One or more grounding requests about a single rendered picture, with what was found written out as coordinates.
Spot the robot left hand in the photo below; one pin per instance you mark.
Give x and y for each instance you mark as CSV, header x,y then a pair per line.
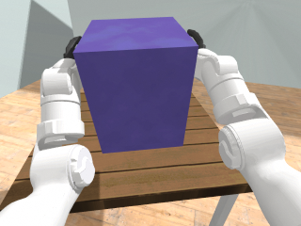
x,y
71,47

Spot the robot left upper arm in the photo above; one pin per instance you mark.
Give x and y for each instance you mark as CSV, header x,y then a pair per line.
x,y
58,176

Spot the table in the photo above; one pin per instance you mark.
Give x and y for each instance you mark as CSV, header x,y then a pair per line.
x,y
194,170

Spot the robot right hand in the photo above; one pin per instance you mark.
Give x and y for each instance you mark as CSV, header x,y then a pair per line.
x,y
198,39

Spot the robot left forearm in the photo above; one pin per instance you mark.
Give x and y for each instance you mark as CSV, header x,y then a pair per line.
x,y
60,107

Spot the robot right upper arm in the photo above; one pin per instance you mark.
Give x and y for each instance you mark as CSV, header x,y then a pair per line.
x,y
255,147

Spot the carton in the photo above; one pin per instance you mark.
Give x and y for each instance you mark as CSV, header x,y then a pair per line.
x,y
137,75

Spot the robot right forearm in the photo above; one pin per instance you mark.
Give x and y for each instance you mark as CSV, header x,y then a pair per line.
x,y
227,89

